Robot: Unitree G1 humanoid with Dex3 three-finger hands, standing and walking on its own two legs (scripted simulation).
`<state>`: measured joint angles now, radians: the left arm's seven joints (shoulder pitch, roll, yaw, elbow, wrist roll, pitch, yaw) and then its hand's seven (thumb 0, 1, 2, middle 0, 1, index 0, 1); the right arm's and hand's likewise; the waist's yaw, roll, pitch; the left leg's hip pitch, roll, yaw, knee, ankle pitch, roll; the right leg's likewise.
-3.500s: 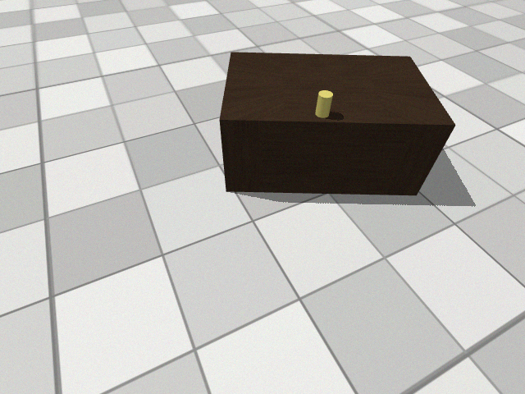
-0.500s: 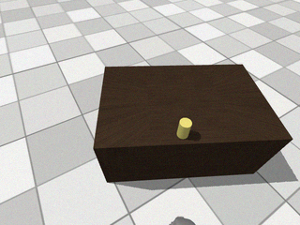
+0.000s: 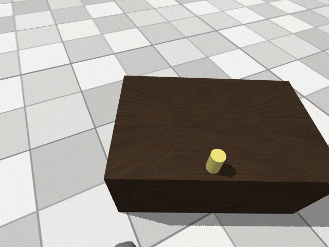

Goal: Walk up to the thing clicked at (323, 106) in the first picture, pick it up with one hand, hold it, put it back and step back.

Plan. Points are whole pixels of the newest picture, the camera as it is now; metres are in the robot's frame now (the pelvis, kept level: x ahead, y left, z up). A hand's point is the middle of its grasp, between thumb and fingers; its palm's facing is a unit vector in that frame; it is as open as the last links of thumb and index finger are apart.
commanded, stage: walk up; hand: right
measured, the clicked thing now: (215, 161) +0.48 -0.21 -0.25
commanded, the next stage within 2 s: stand in 1.24 s
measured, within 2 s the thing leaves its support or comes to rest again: neither
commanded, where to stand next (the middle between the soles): +0.10 +0.00 m, yaw +0 degrees
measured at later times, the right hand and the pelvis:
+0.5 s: hand out of the picture +0.15 -0.25 -0.12, palm faces -0.04 +0.94 -0.33, open 7.4 cm; pelvis +0.02 +0.00 +0.03, yaw +1 degrees
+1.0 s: hand out of the picture +0.10 -0.25 -0.13, palm faces +0.00 +0.94 -0.34, open 7.4 cm; pelvis +0.04 +0.00 +0.03, yaw +0 degrees
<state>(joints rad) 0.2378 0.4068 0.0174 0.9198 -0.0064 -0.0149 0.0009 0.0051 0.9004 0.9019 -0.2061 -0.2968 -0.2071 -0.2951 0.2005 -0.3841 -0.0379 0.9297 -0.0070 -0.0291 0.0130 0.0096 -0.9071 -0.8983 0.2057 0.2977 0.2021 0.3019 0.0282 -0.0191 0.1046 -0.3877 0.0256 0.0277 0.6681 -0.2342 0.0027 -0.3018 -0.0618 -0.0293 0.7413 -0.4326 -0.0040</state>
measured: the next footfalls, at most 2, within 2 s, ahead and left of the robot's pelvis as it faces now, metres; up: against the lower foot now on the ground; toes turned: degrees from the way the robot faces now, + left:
none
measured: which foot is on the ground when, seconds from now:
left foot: down 0.00-1.00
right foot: down 0.00-1.00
